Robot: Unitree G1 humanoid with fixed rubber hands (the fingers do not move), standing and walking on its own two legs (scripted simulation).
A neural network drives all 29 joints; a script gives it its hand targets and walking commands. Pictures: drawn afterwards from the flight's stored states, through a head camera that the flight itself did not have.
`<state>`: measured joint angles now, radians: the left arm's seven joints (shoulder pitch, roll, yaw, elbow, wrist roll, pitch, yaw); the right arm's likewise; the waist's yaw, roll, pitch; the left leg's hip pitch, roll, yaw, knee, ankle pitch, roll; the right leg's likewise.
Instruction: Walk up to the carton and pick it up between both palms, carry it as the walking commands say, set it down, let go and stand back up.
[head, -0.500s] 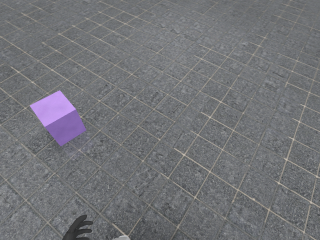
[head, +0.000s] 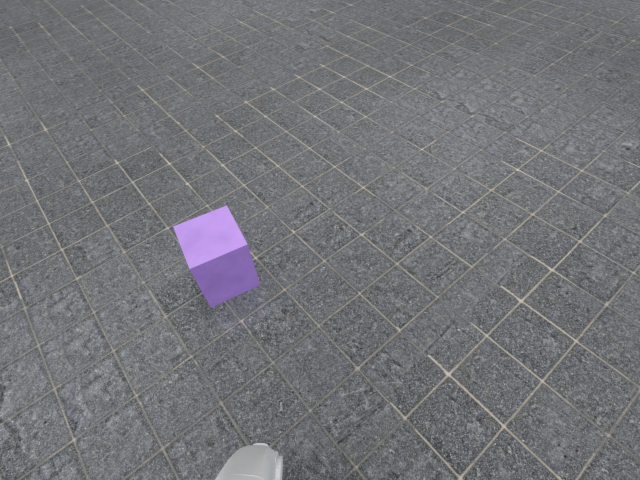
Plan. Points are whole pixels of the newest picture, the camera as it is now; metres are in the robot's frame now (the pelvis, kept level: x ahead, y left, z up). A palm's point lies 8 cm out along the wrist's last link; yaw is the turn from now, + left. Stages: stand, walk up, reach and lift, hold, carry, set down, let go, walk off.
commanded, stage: walk up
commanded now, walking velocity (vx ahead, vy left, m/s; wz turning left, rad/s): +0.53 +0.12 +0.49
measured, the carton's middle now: (218, 256) +0.89 +0.48 -0.65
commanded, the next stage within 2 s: none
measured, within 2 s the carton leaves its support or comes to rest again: neither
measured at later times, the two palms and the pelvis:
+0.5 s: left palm (174, 272) +0.46 +0.31 -0.10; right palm (472, 402) +0.28 -0.20 -0.15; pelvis +0.25 +0.06 -0.02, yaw +9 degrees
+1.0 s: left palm (91, 316) +0.39 +0.47 -0.16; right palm (347, 227) +0.62 +0.00 -0.15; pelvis +0.45 +0.21 -0.03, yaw +20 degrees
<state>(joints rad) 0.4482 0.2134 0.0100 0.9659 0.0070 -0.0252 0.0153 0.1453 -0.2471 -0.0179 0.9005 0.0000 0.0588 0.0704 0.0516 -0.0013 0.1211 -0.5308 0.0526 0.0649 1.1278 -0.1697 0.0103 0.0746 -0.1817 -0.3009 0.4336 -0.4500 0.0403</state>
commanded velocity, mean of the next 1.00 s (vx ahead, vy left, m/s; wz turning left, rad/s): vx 0.43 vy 0.15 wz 0.41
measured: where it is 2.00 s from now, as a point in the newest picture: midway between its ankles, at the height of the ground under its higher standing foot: (242, 377)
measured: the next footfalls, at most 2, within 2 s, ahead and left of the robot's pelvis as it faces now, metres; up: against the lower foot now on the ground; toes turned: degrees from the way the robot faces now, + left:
left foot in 0.18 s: +0.23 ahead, +0.19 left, +0.00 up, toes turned +6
right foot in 0.48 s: +0.34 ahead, -0.04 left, +0.00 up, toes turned +1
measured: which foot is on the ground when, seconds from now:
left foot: up 0.00-0.16, down 0.18-0.48, up 0.50-0.88, down 0.90-1.00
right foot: down 0.00-0.18, up 0.20-0.46, down 0.48-0.90, up 0.92-1.00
